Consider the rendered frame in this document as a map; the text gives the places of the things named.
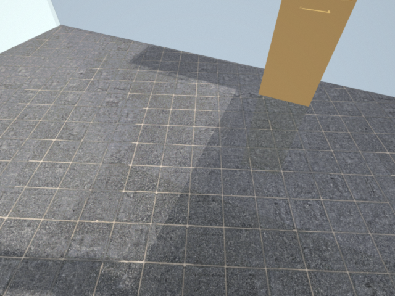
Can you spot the cabinet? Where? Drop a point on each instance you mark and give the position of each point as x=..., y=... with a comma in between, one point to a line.
x=301, y=48

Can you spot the handle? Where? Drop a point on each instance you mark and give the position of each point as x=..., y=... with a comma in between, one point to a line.
x=313, y=11

